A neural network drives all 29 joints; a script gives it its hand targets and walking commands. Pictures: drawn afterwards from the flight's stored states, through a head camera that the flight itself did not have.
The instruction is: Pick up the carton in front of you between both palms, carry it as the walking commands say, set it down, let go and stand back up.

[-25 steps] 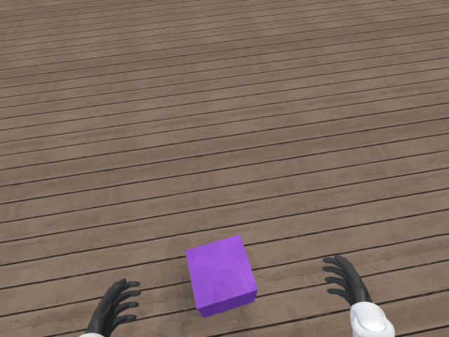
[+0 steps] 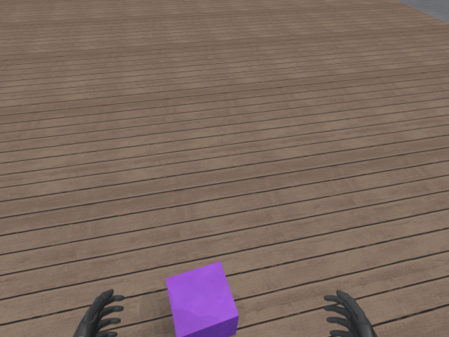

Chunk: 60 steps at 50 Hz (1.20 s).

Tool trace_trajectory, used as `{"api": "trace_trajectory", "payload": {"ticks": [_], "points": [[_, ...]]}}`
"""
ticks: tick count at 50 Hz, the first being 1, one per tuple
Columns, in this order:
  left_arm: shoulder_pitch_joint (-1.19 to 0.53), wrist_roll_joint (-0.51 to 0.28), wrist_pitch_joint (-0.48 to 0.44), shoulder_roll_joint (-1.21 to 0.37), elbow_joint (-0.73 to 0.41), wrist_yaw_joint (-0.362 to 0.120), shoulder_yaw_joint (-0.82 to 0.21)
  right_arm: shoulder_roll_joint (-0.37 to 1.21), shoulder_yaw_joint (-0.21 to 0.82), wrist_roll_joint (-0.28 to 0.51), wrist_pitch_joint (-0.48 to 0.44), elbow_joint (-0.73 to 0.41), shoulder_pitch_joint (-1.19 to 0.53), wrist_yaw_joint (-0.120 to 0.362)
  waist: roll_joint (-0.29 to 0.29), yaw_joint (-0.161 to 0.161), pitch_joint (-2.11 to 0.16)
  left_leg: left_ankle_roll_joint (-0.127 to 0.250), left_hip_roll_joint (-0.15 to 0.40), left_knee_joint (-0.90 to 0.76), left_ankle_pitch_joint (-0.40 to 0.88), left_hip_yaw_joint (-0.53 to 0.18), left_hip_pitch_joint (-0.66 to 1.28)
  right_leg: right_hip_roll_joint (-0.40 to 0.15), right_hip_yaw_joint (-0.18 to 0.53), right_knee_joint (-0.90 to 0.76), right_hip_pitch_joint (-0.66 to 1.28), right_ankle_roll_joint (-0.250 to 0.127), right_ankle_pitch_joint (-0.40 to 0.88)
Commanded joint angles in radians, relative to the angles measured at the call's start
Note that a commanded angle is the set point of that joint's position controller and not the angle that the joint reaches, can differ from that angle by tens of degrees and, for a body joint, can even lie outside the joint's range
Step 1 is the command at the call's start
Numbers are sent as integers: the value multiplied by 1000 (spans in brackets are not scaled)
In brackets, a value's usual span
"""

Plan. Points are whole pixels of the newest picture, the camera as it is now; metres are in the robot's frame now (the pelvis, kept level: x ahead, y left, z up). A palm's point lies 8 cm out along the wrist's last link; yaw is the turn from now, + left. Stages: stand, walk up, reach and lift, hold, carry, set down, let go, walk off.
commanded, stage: let go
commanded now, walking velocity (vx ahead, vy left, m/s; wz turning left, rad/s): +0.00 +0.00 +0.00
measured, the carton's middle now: (202, 307) +0.39 +0.08 -0.65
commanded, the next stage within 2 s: stand in 0.08 s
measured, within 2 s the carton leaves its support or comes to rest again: neither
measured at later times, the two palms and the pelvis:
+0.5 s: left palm out of the picture +0.12 +0.29 -0.12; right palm out of the picture +0.13 -0.22 -0.11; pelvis +0.05 +0.03 -0.01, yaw +2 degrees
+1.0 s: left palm out of the picture +0.03 +0.29 -0.14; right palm out of the picture +0.09 -0.21 -0.13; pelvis +0.05 +0.04 -0.01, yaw +4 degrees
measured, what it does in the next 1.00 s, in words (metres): shifts its weight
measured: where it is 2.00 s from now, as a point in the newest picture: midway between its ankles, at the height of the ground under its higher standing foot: outside the picture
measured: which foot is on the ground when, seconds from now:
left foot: down 0.00-1.00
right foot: down 0.00-1.00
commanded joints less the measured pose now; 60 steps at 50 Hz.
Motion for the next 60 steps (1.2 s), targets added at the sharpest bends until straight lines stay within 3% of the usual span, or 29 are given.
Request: {"api": "trace_trajectory", "payload": {"ticks": [1,4,5,6,10,16,20,29,44,60], "points": [[-57,-2,2,101,-106,7,30,-93,-33,-5,-4,-88,-41,-2,-23,-5,-26,3,-35,-39,124,46,85,-46,23,-112,-112,48,286],[-57,-4,13,94,-117,10,27,-93,-35,-7,3,-85,-41,3,-8,-7,-24,0,-31,-46,133,39,109,-39,11,-113,-123,40,252],[13,37,-133,151,40,39,28,-151,-40,-70,-59,76,112,-28,-142,-19,-10,-29,101,-108,-153,-75,-120,-106,33,-144,-168,39,-281],[59,54,-185,132,43,54,28,-202,-60,-80,-85,78,105,-44,-97,-3,64,-34,89,-121,-233,-79,-183,-123,91,-150,-205,25,-356],[33,29,-282,135,112,57,9,-123,-34,-55,-162,126,52,-21,68,4,-107,-4,75,-102,-71,-108,-197,-141,102,-71,-110,14,-104],[90,17,-296,146,187,63,3,-136,-26,-46,-177,185,107,-21,43,15,-180,28,86,-13,303,-122,-139,-136,63,2,-84,33,151],[144,6,-282,146,229,71,-4,-143,-20,-39,-166,216,159,-31,28,15,-175,44,80,30,403,-114,-127,-131,37,31,-84,36,236],[195,-3,-252,146,294,85,-15,-139,-14,-34,-142,253,185,-47,4,13,-143,61,73,75,469,-110,-131,-132,1,60,-77,35,340],[242,-2,-220,132,434,90,-19,-130,-6,-33,-111,339,185,-60,26,8,-74,73,69,40,412,-137,-104,-128,-26,-2,-58,29,208],[282,-1,-207,76,602,86,-31,-83,17,-31,-98,496,210,-64,25,2,4,71,65,-22,303,-150,-101,-131,-34,-72,-13,22,156]]}}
